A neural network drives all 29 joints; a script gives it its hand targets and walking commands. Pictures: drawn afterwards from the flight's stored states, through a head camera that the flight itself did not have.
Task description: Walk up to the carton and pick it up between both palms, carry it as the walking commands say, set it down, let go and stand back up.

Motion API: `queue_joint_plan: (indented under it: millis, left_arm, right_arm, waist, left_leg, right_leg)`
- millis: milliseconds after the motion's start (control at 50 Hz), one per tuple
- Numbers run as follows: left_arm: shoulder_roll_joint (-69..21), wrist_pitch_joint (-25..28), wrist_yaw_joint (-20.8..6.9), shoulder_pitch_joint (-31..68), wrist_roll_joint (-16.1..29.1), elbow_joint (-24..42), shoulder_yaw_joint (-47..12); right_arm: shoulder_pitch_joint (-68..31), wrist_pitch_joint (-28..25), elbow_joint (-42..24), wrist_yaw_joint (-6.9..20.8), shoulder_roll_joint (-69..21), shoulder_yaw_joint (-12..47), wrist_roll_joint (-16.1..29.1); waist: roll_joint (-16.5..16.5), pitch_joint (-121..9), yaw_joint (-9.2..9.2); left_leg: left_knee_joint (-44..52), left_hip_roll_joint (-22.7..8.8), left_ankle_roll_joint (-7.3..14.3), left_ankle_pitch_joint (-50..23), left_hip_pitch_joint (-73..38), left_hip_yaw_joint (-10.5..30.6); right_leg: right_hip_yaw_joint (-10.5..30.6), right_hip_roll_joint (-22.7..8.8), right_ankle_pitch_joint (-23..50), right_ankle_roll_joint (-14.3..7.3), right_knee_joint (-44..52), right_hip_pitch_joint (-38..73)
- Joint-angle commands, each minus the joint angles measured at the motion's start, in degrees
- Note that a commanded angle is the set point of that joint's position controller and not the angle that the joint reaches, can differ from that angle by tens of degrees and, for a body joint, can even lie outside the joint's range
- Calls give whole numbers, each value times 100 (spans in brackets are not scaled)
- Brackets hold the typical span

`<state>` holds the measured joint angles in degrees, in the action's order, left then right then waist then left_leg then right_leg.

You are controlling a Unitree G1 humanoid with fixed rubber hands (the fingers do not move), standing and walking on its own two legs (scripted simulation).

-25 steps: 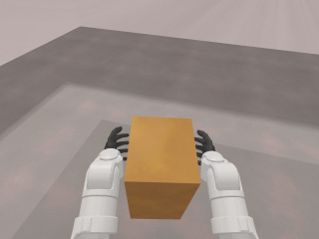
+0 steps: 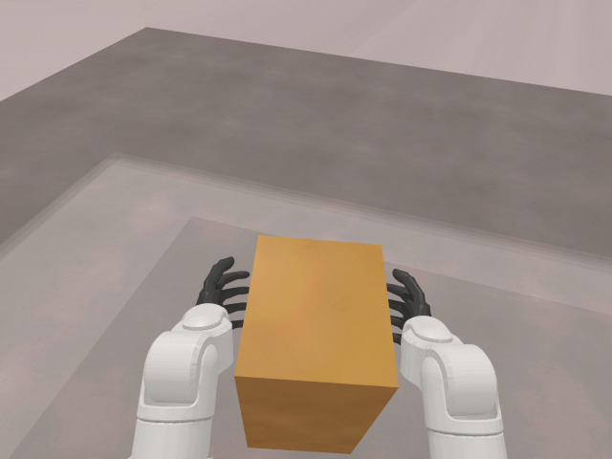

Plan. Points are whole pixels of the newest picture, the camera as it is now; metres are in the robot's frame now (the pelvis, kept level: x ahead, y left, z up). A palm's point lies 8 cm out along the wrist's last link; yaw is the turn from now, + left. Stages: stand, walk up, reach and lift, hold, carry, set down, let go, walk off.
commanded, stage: carry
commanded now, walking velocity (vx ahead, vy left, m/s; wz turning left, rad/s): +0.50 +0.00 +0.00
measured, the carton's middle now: (308, 354) +0.27 +0.00 +0.00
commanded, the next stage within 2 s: none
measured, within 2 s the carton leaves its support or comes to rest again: neither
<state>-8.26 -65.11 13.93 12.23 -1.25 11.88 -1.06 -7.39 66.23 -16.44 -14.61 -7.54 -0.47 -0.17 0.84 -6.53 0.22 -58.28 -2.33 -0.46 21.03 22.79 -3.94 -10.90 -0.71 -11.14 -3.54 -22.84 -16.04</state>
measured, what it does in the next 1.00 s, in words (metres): walks ahead: left foot, then right foot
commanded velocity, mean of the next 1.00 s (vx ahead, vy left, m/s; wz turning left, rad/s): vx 0.16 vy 0.00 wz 0.00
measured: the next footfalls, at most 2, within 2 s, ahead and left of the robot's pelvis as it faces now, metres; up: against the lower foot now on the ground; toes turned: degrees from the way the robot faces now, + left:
left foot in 0.26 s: +0.35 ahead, +0.14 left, +0.00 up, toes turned +9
right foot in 0.66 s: +0.50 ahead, -0.06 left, +0.00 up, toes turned -9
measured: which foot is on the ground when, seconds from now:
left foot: up 0.00-0.24, down 0.26-0.70, up 0.72-0.84, down 0.86-1.00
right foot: down 0.00-0.28, up 0.30-0.64, down 0.66-1.00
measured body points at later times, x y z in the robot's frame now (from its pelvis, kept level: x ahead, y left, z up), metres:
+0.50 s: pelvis +0.28 +0.06 +0.00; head +0.31 +0.07 +0.45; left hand +0.59 +0.16 +0.07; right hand +0.56 -0.08 +0.07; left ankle +0.31 +0.13 -0.74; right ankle +0.29 -0.07 -0.69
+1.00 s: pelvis +0.46 +0.04 -0.01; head +0.46 +0.05 +0.44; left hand +0.77 +0.16 +0.08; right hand +0.75 -0.09 +0.08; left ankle +0.38 +0.15 -0.74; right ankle +0.46 -0.06 -0.74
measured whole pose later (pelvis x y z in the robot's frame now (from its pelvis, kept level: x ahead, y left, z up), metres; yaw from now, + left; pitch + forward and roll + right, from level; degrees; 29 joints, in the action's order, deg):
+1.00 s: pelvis +0.46 +0.04 -0.01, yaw +0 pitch +5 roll -1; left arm -8.8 -64.4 13.0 14.8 -2.3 13.0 2.2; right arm -12.5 65.7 -14.7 -14.3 -8.3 -0.6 -1.3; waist 0.3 -5.6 -0.7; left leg -31.1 -4.4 -1.6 21.6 12.7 -8.0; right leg -9.4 -1.7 -15.2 -1.9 -30.6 -19.7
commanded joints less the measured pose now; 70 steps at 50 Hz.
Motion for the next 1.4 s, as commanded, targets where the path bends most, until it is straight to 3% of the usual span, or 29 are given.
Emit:
queue_joint_plan:
  millis: [0,40,100,140,200,240,260,280,300,360,420,480,560,620,640,680,740,820,880,940,980,1040,1120,1180,1220,1240,1280,1340,1380]
  left_arm:
    - [-5642,196,-649,1777,1224,827,-2267]
    - [-5709,296,-698,1817,1369,1099,-2279]
    - [-5464,264,-666,1624,1266,987,-2248]
    - [-5421,186,-694,1485,1285,791,-2305]
    - [-5275,120,-629,1557,1265,965,-2273]
    - [-5146,83,-635,1759,1173,1081,-2382]
    - [-5188,14,-648,1909,1153,977,-2293]
    - [-5183,-64,-700,1806,1257,967,-2350]
    - [-5303,-15,-721,1790,1238,876,-2382]
    - [-5876,208,-849,1832,1450,823,-2403]
    - [-5940,439,-858,1735,1338,1069,-2484]
    - [-5873,480,-809,1516,1239,1045,-2536]
    - [-5568,354,-756,1544,1271,1176,-2502]
    - [-5436,170,-747,1651,1304,981,-2416]
    - [-5423,78,-784,1564,1386,1037,-2490]
    - [-5415,67,-771,1387,1273,675,-2326]
    - [-5771,158,-800,1954,1344,1006,-2283]
    - [-5947,194,-841,1625,1298,642,-2189]
    - [-5788,201,-772,1781,1243,874,-2273]
    - [-5717,225,-789,1858,1303,901,-2308]
    - [-5670,145,-795,1779,1187,541,-2205]
    - [-5828,230,-854,2042,1343,728,-2417]
    - [-5673,240,-836,1794,1171,382,-2222]
    - [-5743,267,-837,1890,1216,587,-2280]
    - [-5922,275,-828,2154,1276,616,-2357]
    - [-5956,344,-920,2275,1349,769,-2400]
    - [-5840,306,-877,1725,1229,456,-2267]
    - [-5770,236,-868,2080,1193,506,-2332]
    - [-5833,232,-908,1647,1066,406,-2048]
  right_arm:
    - [-2599,-346,-848,750,-5471,2495,1232]
    - [-2689,-418,-1115,738,-5690,2730,1365]
    - [-2434,-372,-921,681,-5377,2592,1146]
    - [-2502,-323,-1010,667,-5168,2596,1059]
    - [-2303,-240,-855,645,-5102,2466,1013]
    - [-1975,-207,-523,691,-5140,2427,1003]
    - [-1963,-168,-440,661,-5157,2401,978]
    - [-1868,-175,-391,642,-4903,2172,853]
    - [-1900,-218,-496,684,-5224,2383,994]
    - [-2393,-431,-793,759,-5859,2547,1235]
    - [-2625,-595,-1231,899,-5861,2774,1390]
    - [-2451,-661,-1278,953,-5611,2767,1329]
    - [-1939,-452,-851,868,-5464,2765,1179]
    - [-1904,-302,-589,780,-5415,2624,1127]
    - [-1869,-285,-799,739,-5159,2441,999]
    - [-2043,-200,-925,699,-5061,2541,1041]
    - [-2734,-160,-936,805,-5770,2909,1404]
    - [-2862,-291,-1108,804,-5738,2910,1415]
    - [-2450,-246,-658,848,-5812,2748,1353]
    - [-2266,-307,-507,862,-5750,2591,1269]
    - [-2487,-257,-543,836,-5556,2628,1204]
    - [-2502,-355,-495,893,-5711,2593,1232]
    - [-2598,-416,-516,851,-5388,2463,1100]
    - [-2568,-393,-372,889,-5676,2511,1163]
    - [-2861,-422,-562,892,-5671,2492,1161]
    - [-2925,-500,-852,894,-5857,2689,1229]
    - [-2425,-437,-370,872,-5696,2492,1092]
    - [-2355,-376,-55,878,-5657,2351,973]
    - [-2975,-400,-747,923,-5726,2734,1288]
  waist:
    - [392,-1072,69]
    - [793,-1246,125]
    - [412,-1051,153]
    - [876,-866,134]
    - [465,-568,97]
    - [-58,-1392,-128]
    - [-402,-1412,-280]
    - [-1946,-2028,-310]
    - [-1597,-2010,-279]
    - [-51,-1936,-156]
    - [-700,-1937,-79]
    - [-1012,-1828,-58]
    - [-515,-1747,-128]
    - [-266,-1661,-40]
    - [-411,-1829,-67]
    - [889,-2016,3]
    - [995,-1872,45]
    - [497,-2205,-35]
    - [-85,-2099,-57]
    - [-431,-2181,-44]
    - [-55,-1907,-49]
    - [-153,-1861,-74]
    - [-369,-1883,-75]
    - [-587,-2108,-78]
    - [-217,-1999,-71]
    - [162,-2074,-54]
    - [-313,-2235,-70]
    - [-127,-1676,-90]
    - [23,-1742,-57]
  left_leg:
    - [663,-405,-190,-624,1375,-38]
    - [1208,-314,-166,-755,1323,-153]
    - [2263,-301,-181,-1104,955,-308]
    - [2580,-183,-166,-1472,572,-522]
    - [3286,28,-128,-1847,48,-896]
    - [3427,110,106,-1305,-2069,-880]
    - [3391,-775,378,-1135,-2924,357]
    - [4249,-2158,1159,-859,-3833,3119]
    - [4227,-2300,1495,-1694,-4438,3252]
    - [4088,-1954,1167,-2950,-3409,1674]
    - [4319,-1577,952,-3153,-2554,587]
    - [4287,-1313,963,-3748,-2510,181]
    - [3730,-1169,769,-3924,-2194,-306]
    - [2864,-752,123,-2867,-1770,-700]
    - [2634,-639,65,-2477,-1326,-571]
    - [2010,-333,-179,-347,-140,-307]
    - [2133,-227,-149,898,-217,-134]
    - [3123,-319,-184,-484,-953,-219]
    - [3069,-955,-132,-3095,-1493,50]
    - [2646,-968,-106,-4276,-1740,-39]
    - [2396,-750,-152,-2865,-1327,-182]
    - [2716,-650,-177,-2422,-1129,-186]
    - [2620,-806,52,-4271,-1672,-19]
    - [2458,-791,121,-4413,-1967,-34]
    - [2466,-819,180,-4828,-1903,21]
    - [2479,-837,160,-4336,-1763,27]
    - [2445,-767,100,-4010,-1916,-108]
    - [2776,-811,111,-3922,-1645,-45]
    - [2698,-838,149,-3971,-1792,15]
  right_leg:
    - [1616,-1634,335,-334,1147,1721]
    - [1599,-1526,86,-421,1288,2050]
    - [1304,-1426,27,-459,1274,1767]
    - [1144,-1356,-21,-405,1312,1412]
    - [754,-1171,735,-221,782,1370]
    - [179,-821,1635,106,-960,869]
    - [126,-541,635,311,-2030,-412]
    - [180,119,-1112,459,-3780,-1637]
    - [783,76,-1819,311,-4410,-2621]
    - [1024,-528,-1259,351,-4245,-2382]
    - [618,-310,-888,387,-2792,-1388]
    - [506,-258,-339,434,-1996,-1236]
    - [222,-33,587,446,-752,-633]
    - [161,-206,1632,453,390,596]
    - [588,-687,2882,387,148,1161]
    - [1766,-1881,6016,-308,-642,2472]
    - [1914,-1851,4650,-429,-123,1835]
    - [1419,-1382,4195,-53,-393,1810]
    - [724,-888,2676,178,-742,929]
    - [784,-822,3178,84,-1007,906]
    - [941,-921,3908,0,-928,979]
    - [986,-996,4238,-114,-1044,1243]
    - [847,-793,3289,138,-1228,780]
    - [798,-753,2874,139,-1080,745]
    - [725,-579,2870,163,-1115,723]
    - [733,-633,2832,188,-1070,924]
    - [906,-837,3428,86,-1156,927]
    - [706,-700,2392,134,-1129,709]
    - [668,-646,2081,236,-1077,624]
